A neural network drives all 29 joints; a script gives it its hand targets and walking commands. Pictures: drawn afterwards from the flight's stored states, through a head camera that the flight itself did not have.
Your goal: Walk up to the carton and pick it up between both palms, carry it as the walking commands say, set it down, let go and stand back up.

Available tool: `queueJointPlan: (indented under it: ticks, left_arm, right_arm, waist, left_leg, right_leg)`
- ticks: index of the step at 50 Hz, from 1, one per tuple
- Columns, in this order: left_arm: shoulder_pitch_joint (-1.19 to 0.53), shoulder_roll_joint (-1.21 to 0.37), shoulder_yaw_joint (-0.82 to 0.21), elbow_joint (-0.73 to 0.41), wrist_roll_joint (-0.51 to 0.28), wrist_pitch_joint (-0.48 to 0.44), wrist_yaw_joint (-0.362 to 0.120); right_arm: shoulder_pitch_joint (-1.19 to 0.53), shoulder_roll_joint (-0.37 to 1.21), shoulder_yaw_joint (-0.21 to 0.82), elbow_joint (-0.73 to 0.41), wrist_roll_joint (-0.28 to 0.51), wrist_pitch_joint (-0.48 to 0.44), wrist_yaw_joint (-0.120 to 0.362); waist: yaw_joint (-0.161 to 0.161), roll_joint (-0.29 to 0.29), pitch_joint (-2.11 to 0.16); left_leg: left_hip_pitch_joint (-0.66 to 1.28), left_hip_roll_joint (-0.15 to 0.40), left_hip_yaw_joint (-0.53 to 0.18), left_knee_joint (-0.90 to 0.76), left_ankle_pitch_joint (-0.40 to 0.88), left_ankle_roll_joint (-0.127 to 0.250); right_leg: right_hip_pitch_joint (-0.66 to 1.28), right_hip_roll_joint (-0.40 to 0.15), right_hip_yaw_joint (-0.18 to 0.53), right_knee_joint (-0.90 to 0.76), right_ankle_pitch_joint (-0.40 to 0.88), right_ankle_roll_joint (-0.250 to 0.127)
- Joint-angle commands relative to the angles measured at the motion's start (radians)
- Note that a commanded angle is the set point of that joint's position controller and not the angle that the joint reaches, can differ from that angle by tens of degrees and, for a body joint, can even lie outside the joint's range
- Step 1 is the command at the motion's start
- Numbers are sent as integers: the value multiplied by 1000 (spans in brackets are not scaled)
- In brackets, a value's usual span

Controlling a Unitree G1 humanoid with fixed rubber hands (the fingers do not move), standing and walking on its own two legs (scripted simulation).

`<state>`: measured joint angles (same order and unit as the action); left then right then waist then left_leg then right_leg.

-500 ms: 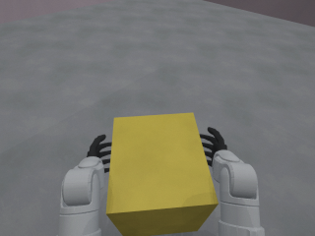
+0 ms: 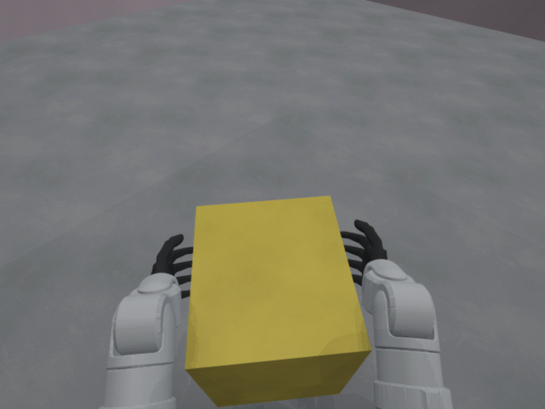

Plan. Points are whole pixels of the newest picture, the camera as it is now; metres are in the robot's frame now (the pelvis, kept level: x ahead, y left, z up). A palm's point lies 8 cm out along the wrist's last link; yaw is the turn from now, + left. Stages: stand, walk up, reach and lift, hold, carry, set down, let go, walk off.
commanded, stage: carry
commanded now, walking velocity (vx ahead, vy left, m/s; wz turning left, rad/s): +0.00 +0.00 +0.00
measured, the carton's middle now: (271, 305) +0.28 +0.00 -0.01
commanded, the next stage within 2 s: none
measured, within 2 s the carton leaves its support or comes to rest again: neither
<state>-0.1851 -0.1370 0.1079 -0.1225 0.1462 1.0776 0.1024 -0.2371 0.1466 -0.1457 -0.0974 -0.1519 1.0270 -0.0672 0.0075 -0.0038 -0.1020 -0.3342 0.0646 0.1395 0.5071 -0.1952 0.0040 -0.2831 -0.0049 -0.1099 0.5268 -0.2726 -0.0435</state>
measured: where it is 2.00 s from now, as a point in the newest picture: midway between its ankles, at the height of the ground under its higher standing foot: outside the picture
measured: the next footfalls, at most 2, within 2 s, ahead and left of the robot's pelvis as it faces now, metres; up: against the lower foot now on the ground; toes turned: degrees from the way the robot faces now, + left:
none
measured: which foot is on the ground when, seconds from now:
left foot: down 0.00-1.00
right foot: down 0.00-1.00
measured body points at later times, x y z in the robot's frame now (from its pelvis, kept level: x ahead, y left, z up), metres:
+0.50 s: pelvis +0.01 +0.00 +0.00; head -0.02 +0.00 +0.45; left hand +0.29 +0.15 +0.06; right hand +0.31 -0.14 +0.07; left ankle +0.04 +0.12 -0.73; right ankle +0.00 -0.09 -0.73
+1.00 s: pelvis +0.01 +0.00 +0.00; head -0.02 +0.00 +0.45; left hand +0.30 +0.15 +0.05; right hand +0.31 -0.14 +0.07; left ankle +0.04 +0.12 -0.73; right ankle +0.00 -0.09 -0.73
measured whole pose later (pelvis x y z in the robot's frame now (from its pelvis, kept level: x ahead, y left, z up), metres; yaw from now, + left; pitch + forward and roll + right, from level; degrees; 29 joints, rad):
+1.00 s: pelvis +0.01 +0.00 +0.00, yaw +0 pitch +1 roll +0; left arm -0.18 -0.14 0.12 -0.01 0.16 0.93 0.09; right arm -0.22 0.14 -0.15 0.00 -0.17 0.89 -0.06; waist 0.01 -0.01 -0.10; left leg -0.31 0.06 0.13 0.50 -0.21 0.00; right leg -0.26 -0.02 -0.11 0.52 -0.28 -0.03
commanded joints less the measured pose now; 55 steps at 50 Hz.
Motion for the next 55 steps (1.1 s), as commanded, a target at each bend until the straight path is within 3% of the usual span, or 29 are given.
queueJointPlan:
  ticks: [1,6,7,9,11,13,14,16,17,23,24,25,27,28,30,31,39,41,43,55]
  left_arm:
    - [-535,-865,-628,-107,-335,-58,-235]
    - [-523,-848,-604,-61,-308,-84,-233]
    - [-527,-849,-608,-81,-318,-89,-233]
    - [-512,-838,-589,-48,-301,-97,-232]
    - [-537,-855,-620,-98,-326,-100,-230]
    - [-516,-832,-591,-50,-300,-111,-229]
    - [-524,-833,-605,-89,-312,-113,-229]
    - [-523,-826,-579,-38,-291,-126,-230]
    - [-522,-836,-599,-69,-305,-125,-228]
    - [-520,-822,-574,-34,-287,-147,-227]
    - [-525,-833,-598,-75,-303,-144,-226]
    - [-500,-817,-562,-5,-275,-145,-227]
    - [-510,-817,-557,3,-270,-153,-226]
    - [-524,-825,-573,-25,-284,-154,-227]
    - [-528,-826,-580,-44,-291,-157,-225]
    - [-530,-810,-560,-12,-276,-159,-225]
    - [-503,-812,-562,-22,-275,-173,-222]
    - [-514,-805,-552,-1,-265,-175,-222]
    - [-507,-797,-552,-14,-265,-183,-221]
    - [-513,-801,-533,29,-249,-205,-223]
  right_arm:
    - [-364,922,635,8,338,-4,215]
    - [-342,896,597,57,304,-27,216]
    - [-363,908,622,23,321,-33,214]
    - [-344,897,603,53,302,-45,211]
    - [-358,908,628,8,322,-45,209]
    - [-329,890,600,62,295,-56,208]
    - [-341,897,618,29,310,-57,207]
    - [-335,880,584,76,286,-72,209]
    - [-359,890,610,24,308,-73,207]
    - [-336,876,583,71,281,-90,205]
    - [-353,883,608,20,303,-89,205]
    - [-333,867,576,86,276,-91,206]
    - [-322,870,565,108,269,-97,209]
    - [-355,876,589,60,285,-100,209]
    - [-347,882,590,57,289,-101,206]
    - [-316,872,564,113,267,-103,206]
    - [-350,869,587,49,281,-119,200]
    - [-323,864,561,99,263,-122,203]
    - [-312,864,570,91,265,-128,203]
    - [-318,852,543,122,246,-152,204]
  waist:
    - [0,-12,-212]
    - [1,16,-208]
    - [0,-14,-211]
    - [1,-9,-223]
    - [0,-13,-211]
    - [2,-6,-215]
    - [0,-2,-223]
    - [0,9,-223]
    - [1,11,-223]
    - [2,-1,-222]
    - [1,-3,-229]
    - [3,9,-215]
    - [3,9,-206]
    - [1,-3,-205]
    - [0,-1,-216]
    - [2,11,-207]
    - [1,-12,-226]
    - [2,21,-221]
    - [1,-7,-224]
    - [1,12,-212]
  left_leg:
    - [130,103,-120,-51,74,0]
    - [125,106,-126,-59,87,2]
    - [119,106,-121,-55,80,0]
    - [125,104,-124,-51,90,1]
    - [122,106,-126,-53,99,1]
    - [124,104,-121,-47,113,0]
    - [136,107,-118,-40,130,-2]
    - [135,106,-121,-43,134,-3]
    - [135,105,-120,-46,119,-1]
    - [140,108,-128,-52,119,0]
    - [141,107,-125,-51,134,-1]
    - [136,107,-122,-51,118,-1]
    - [133,108,-129,-59,106,0]
    - [126,109,-131,-65,96,0]
    - [126,107,-130,-69,85,3]
    - [123,106,-134,-70,91,2]
    - [152,104,-125,-54,133,1]
    - [140,107,-128,-58,124,0]
    - [144,106,-127,-53,149,1]
    - [135,102,-131,-59,141,-1]
  right_leg:
    - [19,-148,138,-100,170,-3]
    - [20,-144,134,-95,159,-1]
    - [27,-144,130,-97,169,3]
    - [36,-146,133,-94,180,3]
    - [29,-142,128,-93,170,2]
    - [44,-150,136,-93,211,0]
    - [44,-149,130,-90,226,3]
    - [45,-146,129,-86,213,1]
    - [46,-148,131,-89,205,3]
    - [44,-151,130,-89,191,2]
    - [53,-148,128,-84,203,4]
    - [41,-144,128,-90,184,3]
    - [34,-146,132,-92,159,2]
    - [32,-142,127,-95,154,5]
    - [43,-140,125,-96,146,8]
    - [41,-139,123,-95,147,7]
    - [48,-150,122,-97,192,7]
    - [59,-153,122,-90,187,4]
    - [59,-148,118,-85,202,5]
    - [62,-147,116,-90,189,3]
